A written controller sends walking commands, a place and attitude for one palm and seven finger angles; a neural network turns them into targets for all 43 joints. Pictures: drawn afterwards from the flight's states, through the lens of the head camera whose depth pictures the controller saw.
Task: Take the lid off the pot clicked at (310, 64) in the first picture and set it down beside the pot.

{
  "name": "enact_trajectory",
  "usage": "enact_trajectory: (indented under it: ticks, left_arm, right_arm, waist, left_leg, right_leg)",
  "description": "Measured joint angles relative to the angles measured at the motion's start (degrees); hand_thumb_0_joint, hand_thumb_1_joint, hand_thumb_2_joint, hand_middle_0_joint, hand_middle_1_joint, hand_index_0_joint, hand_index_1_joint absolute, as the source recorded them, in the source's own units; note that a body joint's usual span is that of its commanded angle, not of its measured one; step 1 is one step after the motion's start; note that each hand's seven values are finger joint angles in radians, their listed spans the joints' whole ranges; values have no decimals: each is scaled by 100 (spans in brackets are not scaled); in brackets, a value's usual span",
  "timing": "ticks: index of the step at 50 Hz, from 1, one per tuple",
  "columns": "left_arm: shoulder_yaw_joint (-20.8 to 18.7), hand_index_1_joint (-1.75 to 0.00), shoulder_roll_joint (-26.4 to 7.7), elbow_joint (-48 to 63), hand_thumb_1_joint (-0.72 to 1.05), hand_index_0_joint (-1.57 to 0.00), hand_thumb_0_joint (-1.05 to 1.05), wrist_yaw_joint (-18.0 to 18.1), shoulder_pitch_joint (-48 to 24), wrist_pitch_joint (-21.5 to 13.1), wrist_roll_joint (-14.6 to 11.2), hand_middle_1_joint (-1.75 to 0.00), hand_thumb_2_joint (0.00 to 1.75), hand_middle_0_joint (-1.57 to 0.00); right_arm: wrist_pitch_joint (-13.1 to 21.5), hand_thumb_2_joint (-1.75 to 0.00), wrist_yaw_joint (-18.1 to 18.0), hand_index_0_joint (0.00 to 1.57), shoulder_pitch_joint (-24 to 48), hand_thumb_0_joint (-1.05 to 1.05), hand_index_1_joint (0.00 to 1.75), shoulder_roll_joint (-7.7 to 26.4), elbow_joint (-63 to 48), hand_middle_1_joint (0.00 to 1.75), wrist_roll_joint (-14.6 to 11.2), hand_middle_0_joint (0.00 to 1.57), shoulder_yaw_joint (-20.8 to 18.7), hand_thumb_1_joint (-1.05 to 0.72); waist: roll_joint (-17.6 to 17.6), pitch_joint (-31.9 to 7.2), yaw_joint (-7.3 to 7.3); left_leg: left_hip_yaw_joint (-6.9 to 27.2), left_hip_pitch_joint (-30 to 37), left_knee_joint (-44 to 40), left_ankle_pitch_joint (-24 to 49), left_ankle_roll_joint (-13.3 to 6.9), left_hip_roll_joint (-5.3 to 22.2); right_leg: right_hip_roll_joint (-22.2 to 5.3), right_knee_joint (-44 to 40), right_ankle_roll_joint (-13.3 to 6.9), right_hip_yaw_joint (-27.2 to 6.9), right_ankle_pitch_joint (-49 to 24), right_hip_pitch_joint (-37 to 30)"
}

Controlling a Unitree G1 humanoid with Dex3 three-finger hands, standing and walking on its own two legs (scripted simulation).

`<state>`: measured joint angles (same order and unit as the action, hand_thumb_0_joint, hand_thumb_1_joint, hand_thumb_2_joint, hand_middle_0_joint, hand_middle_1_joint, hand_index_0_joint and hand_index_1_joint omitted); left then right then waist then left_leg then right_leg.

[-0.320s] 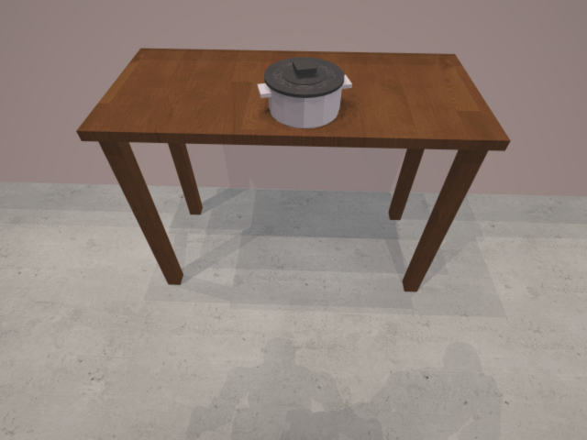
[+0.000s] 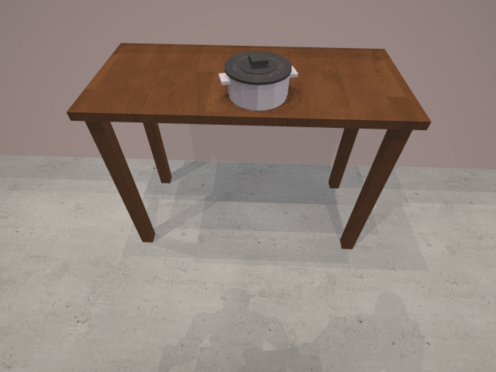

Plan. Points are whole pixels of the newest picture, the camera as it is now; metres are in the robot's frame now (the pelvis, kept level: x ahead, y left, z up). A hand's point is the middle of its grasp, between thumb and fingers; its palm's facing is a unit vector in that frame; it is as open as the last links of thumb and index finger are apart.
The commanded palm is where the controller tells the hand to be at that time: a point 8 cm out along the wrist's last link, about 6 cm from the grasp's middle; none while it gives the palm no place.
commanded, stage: look at it before walking up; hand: left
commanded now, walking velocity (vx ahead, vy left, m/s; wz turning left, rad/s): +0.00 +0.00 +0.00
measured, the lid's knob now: (258, 59) +0.90 +0.02 +0.08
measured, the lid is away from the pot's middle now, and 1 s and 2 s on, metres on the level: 0.00 0.00 0.00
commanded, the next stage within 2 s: take the last steps up to it in 0.32 s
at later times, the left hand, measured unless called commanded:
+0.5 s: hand out of the picture +0.04 +0.22 -0.17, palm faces +0.00 -0.96 -0.28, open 7.4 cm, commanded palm none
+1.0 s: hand out of the picture +0.10 +0.10 -0.17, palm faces +0.07 -0.97 -0.21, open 7.4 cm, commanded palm none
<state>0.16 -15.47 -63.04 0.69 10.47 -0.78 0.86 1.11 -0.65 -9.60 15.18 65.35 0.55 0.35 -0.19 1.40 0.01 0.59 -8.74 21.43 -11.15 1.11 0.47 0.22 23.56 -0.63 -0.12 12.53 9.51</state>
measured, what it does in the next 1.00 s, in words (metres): walks ahead: right foot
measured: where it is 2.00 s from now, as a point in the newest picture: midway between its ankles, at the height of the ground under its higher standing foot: (287, 328)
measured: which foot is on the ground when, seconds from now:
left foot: down 0.00-0.82, up 0.84-1.00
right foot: down 0.00-0.64, up 0.66-0.80, down 0.82-1.00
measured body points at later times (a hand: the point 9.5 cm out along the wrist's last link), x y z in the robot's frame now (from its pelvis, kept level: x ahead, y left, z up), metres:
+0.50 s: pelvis +0.01 +0.00 +0.00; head +0.02 +0.00 +0.45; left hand +0.05 +0.27 -0.15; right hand +0.05 -0.26 -0.15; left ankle +0.01 +0.13 -0.74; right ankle +0.00 -0.11 -0.74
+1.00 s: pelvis +0.13 -0.07 -0.01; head +0.15 -0.09 +0.44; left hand +0.10 +0.15 -0.15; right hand +0.10 -0.31 -0.17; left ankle +0.10 +0.07 -0.65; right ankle +0.08 -0.12 -0.74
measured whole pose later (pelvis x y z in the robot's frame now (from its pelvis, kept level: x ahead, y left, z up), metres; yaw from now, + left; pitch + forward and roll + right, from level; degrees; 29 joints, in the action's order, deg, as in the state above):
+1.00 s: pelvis +0.13 -0.07 -0.01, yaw +0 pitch +1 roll +2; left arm -2.3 -7.6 -61.2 0.9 22.4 -4.3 1.1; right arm 0.8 -0.6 -19.0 10.0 65.8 1.4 -3.1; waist -0.1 1.0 -0.3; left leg -3.3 -28.6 67.1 -18.7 -0.8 3.9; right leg 1.1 26.3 -5.5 6.9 19.1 8.2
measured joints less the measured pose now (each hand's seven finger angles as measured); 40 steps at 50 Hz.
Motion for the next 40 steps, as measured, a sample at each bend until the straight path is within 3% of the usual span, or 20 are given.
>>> enact_trajectory:
  ticks: [25,32,37,40]
  left_arm:
    - [-28,-30,67,-60,90,-20,0,29,113,5,-5,-30,90,-20]
    - [-101,-30,211,-75,90,-20,0,-76,585,121,53,-30,90,-20]
    - [-191,-30,308,-38,91,-20,1,-165,804,164,69,-30,90,-20]
    - [-250,-30,398,93,91,-20,1,-221,736,79,43,-30,90,-20]
  right_arm:
    - [2,-90,-36,20,-68,0,30,-86,64,30,6,20,3,-91]
    - [-35,-90,2,20,-504,0,30,-365,52,30,92,20,-58,-91]
    - [120,-90,-21,20,-922,0,30,-597,-52,30,112,20,-148,-91]
    - [169,-90,-52,21,-1162,0,30,-633,-16,30,112,21,-173,-91]
  waist:
    - [25,24,-14]
    - [140,-234,-11]
    - [250,-159,79]
    - [155,8,138]
  left_leg:
    - [4,14,-1,-54,-9,-3]
    - [-103,-26,470,-559,-51,-9]
    - [-255,125,424,-739,14,8]
    - [-223,243,409,-836,155,115]
  right_leg:
    - [-4,-42,14,5,35,-35]
    - [-11,662,-60,-79,720,144]
    - [-145,1835,-97,125,1254,800]
    - [-236,1538,-97,284,1090,995]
